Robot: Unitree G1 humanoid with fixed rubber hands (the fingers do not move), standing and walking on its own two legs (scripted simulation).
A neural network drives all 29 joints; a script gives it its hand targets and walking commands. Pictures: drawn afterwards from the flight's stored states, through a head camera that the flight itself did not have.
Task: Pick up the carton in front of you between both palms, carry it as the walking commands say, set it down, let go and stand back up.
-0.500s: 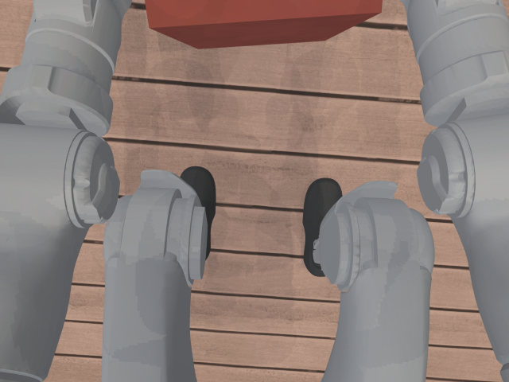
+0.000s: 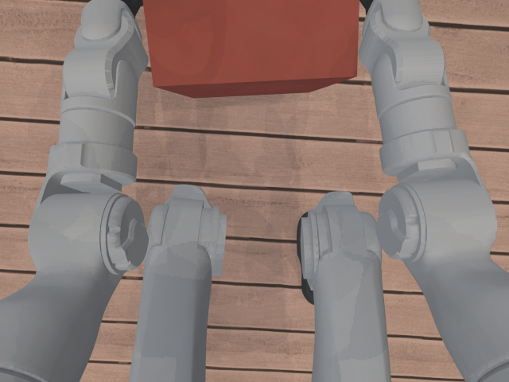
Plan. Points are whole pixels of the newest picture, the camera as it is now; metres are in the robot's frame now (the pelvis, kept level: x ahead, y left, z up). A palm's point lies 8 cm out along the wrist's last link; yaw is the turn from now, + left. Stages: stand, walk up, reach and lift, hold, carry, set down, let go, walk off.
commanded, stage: reach and lift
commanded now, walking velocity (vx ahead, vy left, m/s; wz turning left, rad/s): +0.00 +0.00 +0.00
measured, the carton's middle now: (249, 12) +0.55 +0.03 -0.20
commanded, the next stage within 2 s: none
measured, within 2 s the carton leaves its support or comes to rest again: neither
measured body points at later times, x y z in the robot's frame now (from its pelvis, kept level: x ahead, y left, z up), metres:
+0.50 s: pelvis -0.02 +0.00 +0.12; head +0.26 +0.00 +0.47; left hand +0.50 +0.17 +0.05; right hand +0.51 -0.13 +0.05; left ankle +0.10 +0.14 -0.35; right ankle +0.09 -0.13 -0.35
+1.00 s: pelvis +0.03 +0.00 +0.25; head +0.20 +0.00 +0.67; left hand +0.45 +0.16 +0.21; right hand +0.46 -0.14 +0.21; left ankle +0.10 +0.14 -0.35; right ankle +0.09 -0.13 -0.35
